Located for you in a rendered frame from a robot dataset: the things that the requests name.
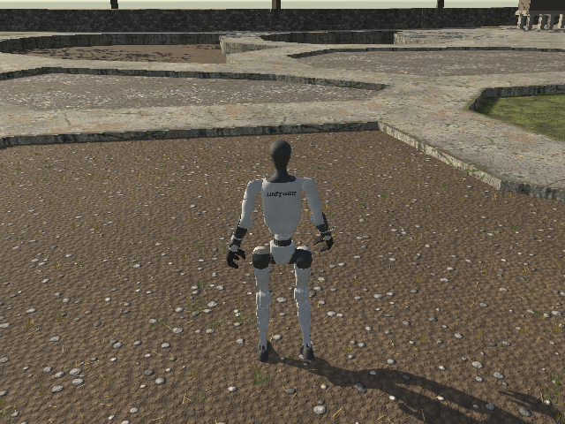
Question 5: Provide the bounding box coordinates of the robot right upper arm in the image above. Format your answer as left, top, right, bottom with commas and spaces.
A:
299, 178, 324, 225

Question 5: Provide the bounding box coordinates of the robot right forearm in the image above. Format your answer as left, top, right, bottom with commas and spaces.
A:
315, 212, 332, 240

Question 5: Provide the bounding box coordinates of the right robot hand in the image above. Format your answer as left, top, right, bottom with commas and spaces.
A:
313, 236, 334, 252

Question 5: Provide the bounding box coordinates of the left robot foot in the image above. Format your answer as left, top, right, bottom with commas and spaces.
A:
258, 340, 270, 362

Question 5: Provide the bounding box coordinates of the robot left shin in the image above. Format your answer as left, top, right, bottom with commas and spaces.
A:
256, 291, 269, 350

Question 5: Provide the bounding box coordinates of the robot left upper arm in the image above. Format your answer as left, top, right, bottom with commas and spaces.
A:
238, 178, 263, 229

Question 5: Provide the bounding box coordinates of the left robot hand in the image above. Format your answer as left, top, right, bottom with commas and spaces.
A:
226, 247, 245, 269

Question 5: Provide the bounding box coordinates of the robot left forearm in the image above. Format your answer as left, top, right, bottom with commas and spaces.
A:
228, 215, 247, 252

